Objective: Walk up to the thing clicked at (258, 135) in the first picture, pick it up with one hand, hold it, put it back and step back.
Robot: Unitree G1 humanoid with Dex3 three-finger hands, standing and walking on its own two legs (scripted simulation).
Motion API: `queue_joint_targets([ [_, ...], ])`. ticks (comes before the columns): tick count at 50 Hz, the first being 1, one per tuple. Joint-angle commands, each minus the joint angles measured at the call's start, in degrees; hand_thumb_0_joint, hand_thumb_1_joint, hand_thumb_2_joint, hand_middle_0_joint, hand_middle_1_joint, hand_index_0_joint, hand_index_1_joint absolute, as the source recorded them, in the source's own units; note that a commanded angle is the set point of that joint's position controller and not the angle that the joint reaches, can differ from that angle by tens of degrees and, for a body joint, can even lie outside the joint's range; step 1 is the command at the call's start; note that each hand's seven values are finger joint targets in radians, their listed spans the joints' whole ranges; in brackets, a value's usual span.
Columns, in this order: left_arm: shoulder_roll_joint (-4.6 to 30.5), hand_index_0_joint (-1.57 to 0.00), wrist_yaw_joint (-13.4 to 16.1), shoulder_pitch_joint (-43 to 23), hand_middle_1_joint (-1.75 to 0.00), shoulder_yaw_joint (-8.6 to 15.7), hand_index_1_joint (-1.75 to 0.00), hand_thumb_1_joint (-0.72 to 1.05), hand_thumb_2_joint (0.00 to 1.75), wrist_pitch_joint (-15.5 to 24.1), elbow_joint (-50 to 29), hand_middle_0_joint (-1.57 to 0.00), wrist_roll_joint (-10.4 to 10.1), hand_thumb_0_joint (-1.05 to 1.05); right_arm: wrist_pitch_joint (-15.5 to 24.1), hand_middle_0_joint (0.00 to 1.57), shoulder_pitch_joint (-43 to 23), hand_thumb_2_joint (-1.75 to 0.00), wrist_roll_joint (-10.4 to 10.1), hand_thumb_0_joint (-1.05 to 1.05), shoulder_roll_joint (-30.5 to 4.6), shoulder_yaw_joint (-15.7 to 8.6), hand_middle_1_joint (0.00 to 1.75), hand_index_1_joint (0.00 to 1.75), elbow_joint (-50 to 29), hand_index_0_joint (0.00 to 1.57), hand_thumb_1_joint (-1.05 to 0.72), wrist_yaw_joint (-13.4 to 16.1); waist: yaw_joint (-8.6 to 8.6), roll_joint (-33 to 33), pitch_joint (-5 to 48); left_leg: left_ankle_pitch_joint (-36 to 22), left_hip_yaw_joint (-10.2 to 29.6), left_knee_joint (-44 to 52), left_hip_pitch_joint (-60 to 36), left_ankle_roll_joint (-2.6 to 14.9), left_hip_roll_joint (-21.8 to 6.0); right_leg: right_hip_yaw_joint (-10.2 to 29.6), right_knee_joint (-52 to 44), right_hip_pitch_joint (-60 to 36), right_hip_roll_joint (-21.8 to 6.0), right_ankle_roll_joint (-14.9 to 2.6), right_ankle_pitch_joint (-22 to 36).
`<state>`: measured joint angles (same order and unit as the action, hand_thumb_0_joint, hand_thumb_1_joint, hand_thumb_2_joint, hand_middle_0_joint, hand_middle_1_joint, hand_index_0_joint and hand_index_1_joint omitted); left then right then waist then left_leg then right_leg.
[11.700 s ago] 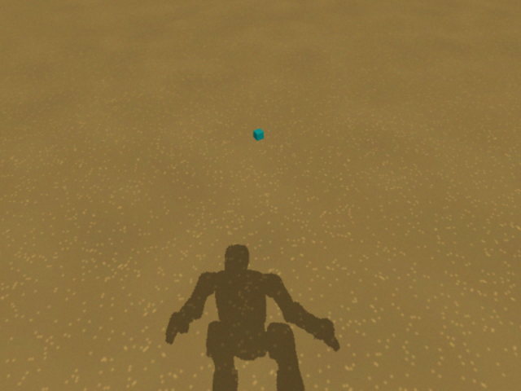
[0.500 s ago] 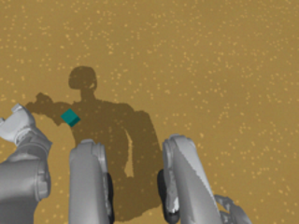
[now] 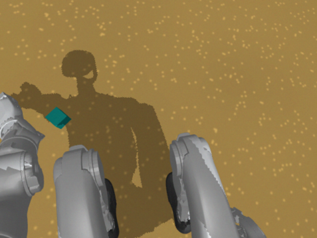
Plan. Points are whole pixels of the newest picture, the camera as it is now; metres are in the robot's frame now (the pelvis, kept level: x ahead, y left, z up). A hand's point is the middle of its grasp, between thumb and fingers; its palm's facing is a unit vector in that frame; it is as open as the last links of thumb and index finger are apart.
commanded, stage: rise first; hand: left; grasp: from above
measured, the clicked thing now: (58, 118) +0.45 +0.30 -0.31
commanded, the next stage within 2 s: none
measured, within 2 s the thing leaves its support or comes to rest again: neither
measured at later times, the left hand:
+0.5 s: hand (26, 122) +0.41 +0.34 -0.18, palm faces -0.24 -0.34 -0.91, open 13.3 cm
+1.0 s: hand (28, 118) +0.43 +0.34 -0.19, palm faces -0.22 -0.35 -0.91, open 13.0 cm
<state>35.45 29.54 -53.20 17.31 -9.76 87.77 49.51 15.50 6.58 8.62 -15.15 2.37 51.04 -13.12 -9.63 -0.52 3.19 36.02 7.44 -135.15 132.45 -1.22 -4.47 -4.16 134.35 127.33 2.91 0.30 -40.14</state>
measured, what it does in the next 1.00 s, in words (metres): stands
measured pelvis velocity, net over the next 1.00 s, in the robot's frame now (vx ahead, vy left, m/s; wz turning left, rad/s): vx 0.00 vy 0.00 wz -0.05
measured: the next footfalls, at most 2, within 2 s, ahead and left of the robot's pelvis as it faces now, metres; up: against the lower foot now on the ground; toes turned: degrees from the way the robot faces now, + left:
none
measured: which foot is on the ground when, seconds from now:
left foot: down 0.00-1.00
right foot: down 0.00-1.00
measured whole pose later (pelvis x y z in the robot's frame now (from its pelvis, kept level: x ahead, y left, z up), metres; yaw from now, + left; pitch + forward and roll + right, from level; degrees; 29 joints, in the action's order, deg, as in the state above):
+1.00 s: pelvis +0.00 +0.00 -0.02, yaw -3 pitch +30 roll -7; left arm 41.3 31.1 -56.3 20.2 -11.7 90.3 49.0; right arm 18.1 7.8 9.8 -17.4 5.5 49.5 -17.1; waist -12.6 1.0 -1.1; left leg 36.7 10.5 -140.6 135.0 -1.2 -4.6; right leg -6.3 137.6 128.9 4.0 1.0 -39.7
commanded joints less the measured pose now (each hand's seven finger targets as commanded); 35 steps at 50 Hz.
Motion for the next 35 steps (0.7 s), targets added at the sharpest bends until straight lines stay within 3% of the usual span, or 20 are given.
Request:
queue_joint_targets([
  [1, 16.3, -0.24, 3.5, -13.2, -0.92, 1.1, -0.9, -0.39, 0.84, 0.5, -7.1, -0.22, 1.5, 0.0, 0.6, 0.2, 12.2, -0.9, 0.1, 0.0, -12.4, -3.4, 0.3, 0.3, -0.7, 0.2, -0.9, -0.1, 0.33, -9.5, 39.1, -7.1, -6.2, 10.3, -27.0, 2.94, 1.3, -3.4, -16.7, -20.5, 1.3, -1.51, 11.7],
  [8, 16.5, -0.24, 5.0, -15.8, -0.88, 1.9, -0.88, -0.4, 0.85, -1.5, -7.9, -0.24, 0.6, 0.0, 0.6, 0.2, 12.4, -0.9, 0.3, 0.0, -13.2, -3.4, 0.3, 0.3, -0.7, 0.2, -0.91, -0.7, -0.04, -12.8, 38.2, -7.4, -5.1, 10.1, -29.0, 2.5, 0.6, -4.5, -15.4, -17.5, 1.6, -1.87, 12.2],
  [14, 16.4, -0.24, 4.3, -17.5, -0.86, 0.4, -0.87, -0.42, 0.86, -2.0, -7.8, -0.25, 0.4, 0.0, 0.9, 0.2, 12.5, -0.9, 0.3, 0.0, -13.4, -2.9, 0.3, 0.3, -0.7, 0.2, -0.91, -1.1, -1.43, -14.1, 36.1, -6.3, -4.4, 9.6, -29.1, 2.43, 0.5, -4.7, -14.9, -16.0, 1.8, -2.04, 11.2],
  [19, 17.0, -0.24, 4.1, -15.1, -0.87, 0.9, -0.87, -0.42, 0.86, -1.8, -5.3, -0.24, 0.3, 0.0, 1.1, 0.2, 12.1, -0.9, 0.1, 0.0, -14.3, -2.6, 0.3, 0.3, -1.1, 0.2, -0.91, -1.4, -0.89, -13.1, 34.8, -4.9, -4.2, 9.8, -26.7, 2.41, 0.8, -5.2, -14.6, -15.5, 2.1, -2.11, 9.6],
  [21, 17.3, -0.25, 3.9, -15.4, -0.87, 0.3, -0.87, -0.4, 0.84, -1.8, -5.1, -0.25, 0.6, 0.0, 1.4, 0.2, 11.9, -0.9, 0.1, 0.0, -14.3, -2.2, 0.3, 0.3, -1.1, 0.2, -0.9, -1.5, -1.4, -13.8, 33.7, -4.3, -3.9, 10.0, -27.1, 2.3, 0.8, -5.4, -14.3, -14.2, 2.1, -2.15, 8.9],
  [27, 19.7, -0.26, 4.2, -15.8, -0.85, 1.6, -0.86, -0.39, 0.84, -1.3, -5.4, -0.27, 0.8, 0.0, 1.8, 0.2, 12.4, -0.9, 0.6, 0.0, -14.8, -1.6, 0.3, 0.3, -1.4, 0.2, -0.91, -2.0, -1.66, -12.5, 33.8, -5.0, -4.3, 8.3, -24.2, 2.77, 1.0, -4.9, -14.4, -16.4, 2.1, -1.64, 9.6],
  [28, 18.9, -0.23, 4.3, -15.7, -0.81, 1.6, -0.87, -0.47, 0.92, -1.3, -4.9, -0.29, 0.4, 0.0, 1.9, 0.2, 12.6, -0.9, 0.6, 0.0, -14.8, -1.4, 0.3, 0.3, -1.4, 0.2, -0.91, -2.1, -1.96, -11.7, 34.0, -5.4, -4.1, 8.0, -24.8, 2.73, 0.9, -5.2, -14.2, -16.5, 2.3, -1.63, 10.0],
  [33, 21.3, -0.28, 5.0, -17.6, -0.81, 2.8, -0.83, -0.37, 0.83, -1.3, -6.1, -0.3, 0.7, 0.0, 2.3, 0.2, 13.0, -0.9, 0.8, 0.0, -15.4, -1.1, 0.3, 0.3, -1.5, 0.2, -0.91, -2.5, -2.28, -13.7, 35.0, -5.9, -3.8, 7.7, -25.5, 2.6, 0.8, -5.5, -13.5, -16.3, 2.3, -1.7, 10.7],
  [35, 20.1, -0.29, 5.2, -17.4, -0.81, 2.4, -0.83, -0.37, 0.83, -1.4, -4.9, -0.31, 0.3, 0.0, 2.4, 0.2, 13.0, -0.9, 0.9, 0.0, -15.3, -1.0, 0.3, 0.3, -1.4, 0.2, -0.91, -2.5, -2.62, -13.6, 34.2, -5.3, -4.0, 7.1, -25.0, 2.62, 0.7, -5.4, -13.8, -16.1, 2.4, -1.67, 10.2],
])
